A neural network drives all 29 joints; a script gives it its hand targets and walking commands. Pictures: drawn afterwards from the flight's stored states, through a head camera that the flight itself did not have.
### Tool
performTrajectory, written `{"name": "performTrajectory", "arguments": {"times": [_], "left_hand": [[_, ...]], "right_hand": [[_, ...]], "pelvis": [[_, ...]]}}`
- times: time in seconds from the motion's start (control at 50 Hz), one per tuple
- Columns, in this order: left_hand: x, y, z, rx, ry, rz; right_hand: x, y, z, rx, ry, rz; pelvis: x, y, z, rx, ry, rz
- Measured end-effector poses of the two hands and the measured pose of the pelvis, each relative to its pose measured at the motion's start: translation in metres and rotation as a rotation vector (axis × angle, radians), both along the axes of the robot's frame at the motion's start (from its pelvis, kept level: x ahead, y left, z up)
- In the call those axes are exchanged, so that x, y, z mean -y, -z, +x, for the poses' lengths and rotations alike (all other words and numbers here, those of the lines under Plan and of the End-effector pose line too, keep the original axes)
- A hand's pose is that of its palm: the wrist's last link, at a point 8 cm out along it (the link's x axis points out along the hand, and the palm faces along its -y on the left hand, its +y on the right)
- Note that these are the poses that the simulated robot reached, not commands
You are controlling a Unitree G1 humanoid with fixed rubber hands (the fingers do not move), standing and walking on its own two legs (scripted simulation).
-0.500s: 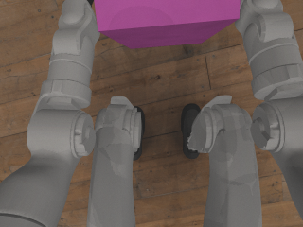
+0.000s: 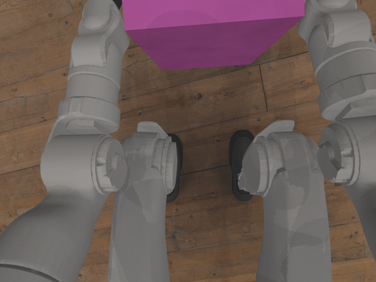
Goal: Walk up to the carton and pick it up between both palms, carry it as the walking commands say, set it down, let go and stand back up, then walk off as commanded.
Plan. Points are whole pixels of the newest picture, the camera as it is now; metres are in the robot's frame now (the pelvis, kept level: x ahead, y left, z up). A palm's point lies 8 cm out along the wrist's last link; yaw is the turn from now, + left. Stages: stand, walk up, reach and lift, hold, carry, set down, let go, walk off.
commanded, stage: set down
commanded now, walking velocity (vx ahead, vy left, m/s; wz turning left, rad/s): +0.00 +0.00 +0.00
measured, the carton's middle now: (206, 8) +0.55 +0.01 -0.22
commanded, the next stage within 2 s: none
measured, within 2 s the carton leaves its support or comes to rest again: rests again in 1.64 s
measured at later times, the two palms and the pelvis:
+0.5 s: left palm (107, 5) +0.54 +0.17 -0.16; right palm out of the picture +0.55 -0.15 -0.16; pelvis +0.01 +0.00 +0.00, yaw +0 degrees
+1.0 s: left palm (106, 0) +0.55 +0.17 -0.16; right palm out of the picture +0.56 -0.15 -0.16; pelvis +0.01 +0.00 -0.01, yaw +0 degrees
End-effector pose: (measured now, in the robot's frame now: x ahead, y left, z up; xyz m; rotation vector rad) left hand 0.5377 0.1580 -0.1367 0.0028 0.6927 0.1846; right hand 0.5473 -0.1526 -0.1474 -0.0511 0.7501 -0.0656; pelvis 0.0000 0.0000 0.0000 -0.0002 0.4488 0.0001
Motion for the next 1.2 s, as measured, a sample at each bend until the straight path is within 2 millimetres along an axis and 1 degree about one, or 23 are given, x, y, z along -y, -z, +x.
{"name": "performTrajectory", "arguments": {"times": [0.08,0.14,0.24,0.46,0.78,1.2], "left_hand": [[-0.001,0.014,-0.004,-0.051,0.007,0.010],[-0.007,0.020,-0.004,-0.058,0.000,-0.012],[-0.008,0.022,-0.001,-0.044,-0.019,-0.042],[-0.007,0.022,0.000,-0.043,-0.017,-0.038],[-0.009,0.022,0.006,-0.028,0.015,-0.014],[-0.010,0.024,0.009,-0.006,0.032,-0.005]], "right_hand": [[-0.001,0.013,-0.002,-0.050,-0.023,-0.019],[-0.005,0.015,0.001,-0.039,-0.043,-0.008],[-0.007,0.014,0.005,-0.032,-0.037,-0.031],[-0.006,0.014,0.006,-0.026,-0.038,-0.027],[-0.005,0.014,0.014,-0.033,-0.077,-0.034],[-0.004,0.017,0.017,-0.008,-0.080,-0.018]], "pelvis": [[0.000,0.000,0.003,-0.026,0.000,0.000],[0.000,0.000,0.005,-0.034,0.000,-0.001],[-0.001,0.002,0.005,-0.031,0.000,-0.003],[-0.001,0.003,0.005,-0.037,0.001,-0.002],[-0.002,0.009,0.012,-0.115,0.001,-0.004],[-0.002,0.012,0.013,-0.127,0.002,-0.003]]}}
